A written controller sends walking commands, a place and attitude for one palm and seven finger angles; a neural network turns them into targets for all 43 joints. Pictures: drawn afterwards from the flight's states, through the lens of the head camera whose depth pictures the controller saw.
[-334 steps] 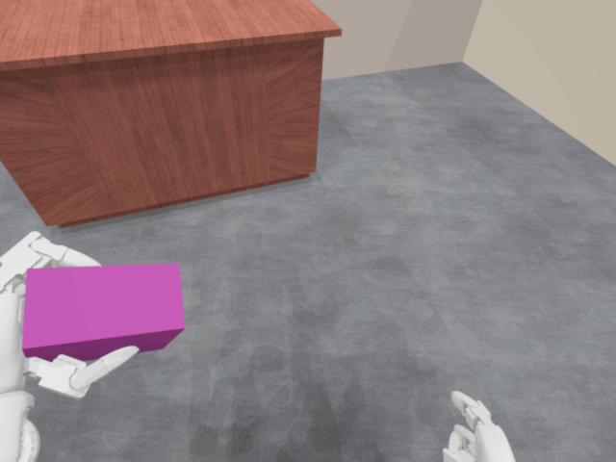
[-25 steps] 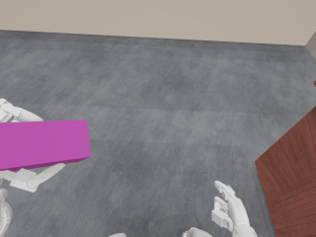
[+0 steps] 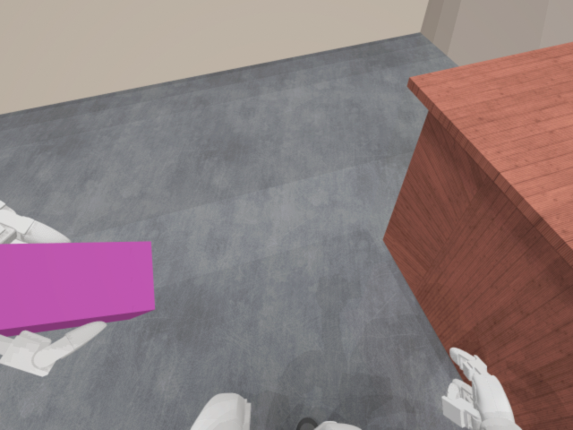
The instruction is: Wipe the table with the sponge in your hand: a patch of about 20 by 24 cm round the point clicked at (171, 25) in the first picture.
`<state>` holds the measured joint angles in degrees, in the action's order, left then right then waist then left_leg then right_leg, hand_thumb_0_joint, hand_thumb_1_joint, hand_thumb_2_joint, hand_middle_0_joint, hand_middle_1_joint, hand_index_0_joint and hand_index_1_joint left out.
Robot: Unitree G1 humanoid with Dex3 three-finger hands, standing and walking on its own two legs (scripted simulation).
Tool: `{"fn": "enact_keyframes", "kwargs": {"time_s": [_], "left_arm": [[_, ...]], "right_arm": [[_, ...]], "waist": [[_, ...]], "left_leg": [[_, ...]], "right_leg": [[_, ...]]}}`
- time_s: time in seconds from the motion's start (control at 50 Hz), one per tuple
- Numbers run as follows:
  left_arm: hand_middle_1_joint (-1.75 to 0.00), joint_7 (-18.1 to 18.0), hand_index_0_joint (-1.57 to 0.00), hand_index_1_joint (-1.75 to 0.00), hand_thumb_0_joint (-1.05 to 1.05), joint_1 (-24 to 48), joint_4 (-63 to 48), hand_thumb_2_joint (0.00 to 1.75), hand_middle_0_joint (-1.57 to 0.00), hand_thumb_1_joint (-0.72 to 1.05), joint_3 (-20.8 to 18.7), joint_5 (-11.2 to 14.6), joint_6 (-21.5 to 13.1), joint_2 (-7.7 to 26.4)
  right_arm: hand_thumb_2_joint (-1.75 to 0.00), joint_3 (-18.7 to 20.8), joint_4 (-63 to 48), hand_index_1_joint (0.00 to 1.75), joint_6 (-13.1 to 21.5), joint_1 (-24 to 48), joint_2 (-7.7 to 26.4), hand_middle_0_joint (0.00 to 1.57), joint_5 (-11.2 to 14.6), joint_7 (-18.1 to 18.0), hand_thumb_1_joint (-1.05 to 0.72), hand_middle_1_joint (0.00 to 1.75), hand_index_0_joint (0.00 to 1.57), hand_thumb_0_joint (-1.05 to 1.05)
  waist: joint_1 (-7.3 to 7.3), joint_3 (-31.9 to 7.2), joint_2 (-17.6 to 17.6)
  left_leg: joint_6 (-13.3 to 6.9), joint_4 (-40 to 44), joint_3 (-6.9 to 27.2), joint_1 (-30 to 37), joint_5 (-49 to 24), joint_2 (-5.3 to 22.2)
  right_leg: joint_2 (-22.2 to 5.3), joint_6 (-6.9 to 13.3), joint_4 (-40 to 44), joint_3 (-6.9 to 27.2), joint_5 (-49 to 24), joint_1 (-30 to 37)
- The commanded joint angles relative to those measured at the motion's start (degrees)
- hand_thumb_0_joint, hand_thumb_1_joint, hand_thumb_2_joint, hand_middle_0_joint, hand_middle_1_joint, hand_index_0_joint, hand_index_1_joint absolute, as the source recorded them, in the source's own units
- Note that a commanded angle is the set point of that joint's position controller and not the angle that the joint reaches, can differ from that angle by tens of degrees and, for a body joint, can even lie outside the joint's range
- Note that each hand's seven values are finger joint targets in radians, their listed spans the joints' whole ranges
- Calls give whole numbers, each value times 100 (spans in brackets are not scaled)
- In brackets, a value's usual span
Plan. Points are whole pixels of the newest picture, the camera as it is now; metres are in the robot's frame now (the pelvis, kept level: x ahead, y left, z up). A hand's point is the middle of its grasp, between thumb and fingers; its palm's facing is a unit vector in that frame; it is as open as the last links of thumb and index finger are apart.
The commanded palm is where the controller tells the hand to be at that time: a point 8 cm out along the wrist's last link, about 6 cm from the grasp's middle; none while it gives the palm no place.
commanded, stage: turn to face it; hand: left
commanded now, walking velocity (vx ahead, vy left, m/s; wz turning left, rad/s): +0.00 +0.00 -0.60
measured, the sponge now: (96, 287) +0.23 +0.20 +0.16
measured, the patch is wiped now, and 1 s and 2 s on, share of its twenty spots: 0.00 0.00 0.00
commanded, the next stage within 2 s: none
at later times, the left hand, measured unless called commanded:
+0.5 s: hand (102, 348) +0.17 +0.16 +0.18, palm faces +0.17 -0.88 -0.45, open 10.6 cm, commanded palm +0.14 +0.20 +0.18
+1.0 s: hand (248, 404) +0.13 +0.03 +0.18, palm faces -0.08 -0.87 -0.48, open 10.5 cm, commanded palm +0.11 +0.08 +0.18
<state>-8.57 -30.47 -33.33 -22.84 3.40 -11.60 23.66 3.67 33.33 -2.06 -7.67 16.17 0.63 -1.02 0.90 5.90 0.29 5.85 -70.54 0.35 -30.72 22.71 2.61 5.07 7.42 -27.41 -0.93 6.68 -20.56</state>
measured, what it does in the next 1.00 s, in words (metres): walks backwards, turning right: left foot, then right foot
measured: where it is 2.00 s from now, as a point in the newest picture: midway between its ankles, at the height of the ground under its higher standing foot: outside the picture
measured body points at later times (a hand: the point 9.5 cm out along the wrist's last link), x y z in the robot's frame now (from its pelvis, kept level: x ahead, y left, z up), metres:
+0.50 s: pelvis -0.10 -0.02 +0.00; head -0.07 -0.03 +0.45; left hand +0.15 +0.20 +0.21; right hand +0.00 -0.25 -0.10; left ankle -0.08 +0.14 -0.73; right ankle -0.11 -0.16 -0.69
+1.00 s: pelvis -0.19 -0.05 -0.01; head -0.16 -0.06 +0.44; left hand +0.13 +0.08 +0.21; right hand -0.18 -0.35 -0.08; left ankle -0.08 +0.05 -0.73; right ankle -0.22 -0.15 -0.67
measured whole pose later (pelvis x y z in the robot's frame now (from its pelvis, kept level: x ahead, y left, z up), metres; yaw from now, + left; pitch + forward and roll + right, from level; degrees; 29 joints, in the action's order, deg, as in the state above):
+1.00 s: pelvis -0.19 -0.05 -0.01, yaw -36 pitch -2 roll +0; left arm -7.9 -27.7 -31.0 -26.2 1.0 -13.6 23.8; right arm 1.9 30.9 -0.2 -10.7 12.5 1.0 -1.1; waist -1.5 4.4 1.0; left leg 2.0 -34.7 -8.0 -17.1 15.5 7.2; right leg 1.3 -2.4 -63.7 -1.5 25.7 -31.1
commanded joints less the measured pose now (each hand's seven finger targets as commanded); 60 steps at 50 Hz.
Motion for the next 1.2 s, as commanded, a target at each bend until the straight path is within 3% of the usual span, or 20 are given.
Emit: {"fn": "enact_keyframes", "kwargs": {"time_s": [0.0,0.18,0.22,0.26,0.3,0.34,0.5,0.54,0.58,0.62,0.7,0.8,0.82,0.86,0.92,0.98,1.08,1.12,1.14,1.18], "left_arm": [[-160,-191,-120,-160,0,176,-916,130,-120,10,-965,106,-339,1038],[-160,-17,-120,-160,0,972,-434,130,-120,10,-354,-126,-247,697],[-160,69,-120,-160,0,1401,-684,130,-120,10,-276,-134,-361,777],[-160,114,-120,-160,0,1691,-1065,130,-120,10,-469,-270,-436,938],[-160,98,-120,-160,0,1659,-1506,130,-120,10,-969,-304,-481,1436],[-160,106,-120,-160,0,854,-1029,130,-120,10,-449,-177,-312,683],[-160,-16,-120,-160,0,1410,-666,130,-120,10,-154,-280,-250,596],[-160,-44,-120,-160,0,1481,-694,130,-120,10,-449,-299,-329,917],[-160,-161,-120,-160,0,1116,-698,130,-120,10,-1133,-241,-474,1513],[-160,-79,-120,-160,0,433,-1052,130,-120,10,-1127,-83,-393,1381],[-160,-97,-120,-160,0,-337,-1845,130,-120,10,-1461,89,-548,1271],[-160,-114,-120,-160,0,-411,-1706,130,-120,10,-1352,55,-407,1101],[-160,-89,-120,-160,0,-321,-1619,130,-120,10,-1283,52,-425,1042],[-160,-57,-120,-160,0,-112,-1398,130,-120,10,-1168,-95,-489,935],[-160,-5,-120,-160,0,465,-675,130,-120,10,-783,-191,-487,730],[-160,37,-120,-160,0,1074,-682,130,-120,10,-152,-194,-397,390],[-160,-33,-120,-160,0,1459,-1091,130,-120,10,-64,-216,-333,599],[-160,-75,-120,-160,0,1472,-1182,130,-120,10,-356,-211,-326,927],[-160,-139,-120,-160,0,1283,-1177,130,-120,10,-791,-165,-355,1388],[-160,-145,-120,-160,0,1066,-1108,130,-120,10,-1076,4,-301,1441]], "right_arm": [[-90,76,-856,30,217,400,372,20,-30,36,-90,30,20,0],[-90,-18,-987,30,8,35,352,20,-21,90,-90,30,20,0],[-90,-31,-1033,30,36,-59,413,20,-85,64,-90,30,20,0],[-90,-21,-1255,30,212,303,283,20,-156,26,-90,30,20,0],[-90,-26,-1221,30,318,276,69,20,-83,35,-90,30,20,0],[-90,-15,-1212,30,364,283,174,20,19,136,-90,30,20,0],[-90,12,-963,30,779,-343,395,20,52,95,-90,30,20,0],[-90,4,-943,30,810,-359,309,20,111,144,-90,30,20,0],[-90,-141,-1054,30,776,127,60,20,27,54,-90,30,20,0],[-90,0,-1104,30,566,212,108,20,112,71,-90,30,20,0],[-90,-221,-1123,30,274,454,-34,20,54,149,-90,30,20,0],[-90,-63,-1062,30,274,65,202,20,43,102,-90,30,20,0],[-90,-38,-1049,30,303,-40,234,20,30,47,-90,30,20,0],[-90,53,-1185,30,337,50,457,20,-7,-33,-90,30,20,0],[-90,18,-1013,30,496,108,333,20,-7,-24,-90,30,20,0],[-90,16,-986,30,559,-37,379,20,115,39,-90,30,20,0],[-90,-60,-1132,30,835,-208,362,20,73,38,-90,30,20,0],[-90,-89,-1129,30,877,-282,194,20,94,60,-90,30,20,0],[-90,-154,-1256,30,880,1,19,20,58,18,-90,30,20,0],[-90,-137,-1157,30,780,269,36,20,27,-5,-90,30,20,0]], "waist": [[-273,-1396,314],[-233,-1396,976],[-80,-1351,-5],[-259,-847,-1403],[-357,-1132,-1199],[-286,-400,-1457],[-101,-793,-1499],[-124,-1196,-556],[-321,-1416,1519],[-309,-1621,1212],[-216,-1981,464],[-80,-1731,360],[-42,-1618,27],[-173,-1081,-1930],[-79,-535,-1362],[-130,-471,-1487],[-207,-769,-1388],[-197,-1009,-183],[-324,-963,1319],[-291,-1159,1315]], "left_leg": [[-61,959,77,145,161,10],[-468,4212,-635,2285,671,-426],[-844,5368,-126,3133,572,318],[-1739,5965,1547,2386,206,2635],[-1586,5703,553,1620,-612,2451],[-1453,5500,-70,1208,-561,2170],[-586,3838,-1082,2170,-2965,1629],[-350,2360,-1246,1703,-2387,1269],[-49,282,-577,-453,1631,300],[-83,-156,157,-419,1150,517],[-81,1634,-92,203,675,412],[-197,3932,-313,1952,-428,142],[-330,4563,-185,2599,-722,367],[-1266,5393,1513,2388,-1495,2382],[-1363,5318,632,1105,-1341,2330],[-1052,5035,-489,1198,-1632,1905],[-746,4168,-788,1285,-851,1733],[-409,2647,-1012,1081,-40,1068],[-177,1278,-882,-25,1429,333],[-115,-105,217,-152,796,344]], "right_leg": [[-1712,-274,1494,2406,935,838],[-1054,-663,2122,2357,2314,-229],[-557,-853,876,1904,1947,-880],[-123,-1100,-3116,557,1609,-1745],[-378,-1038,-4669,580,1582,-1271],[-605,-1059,-4766,390,1752,-1473],[-271,-1160,-369,-974,963,434],[-879,-828,378,-318,-735,1499],[-2506,149,83,2102,-5203,2378],[-2460,300,67,2260,-3660,2186],[-1992,258,8,1485,-2504,1941],[-1601,-35,50,1784,-443,404],[-1297,-293,-372,1618,115,-236],[-255,-895,-3102,359,2726,-1440],[-695,-1045,-4552,299,2121,-1282],[-737,-1132,-3164,-204,1887,-738],[-517,-1132,-976,-752,1618,605],[-1109,-758,254,151,477,1020],[-2091,-156,670,2149,-1204,1241],[-2401,81,967,2777,-971,820]]}}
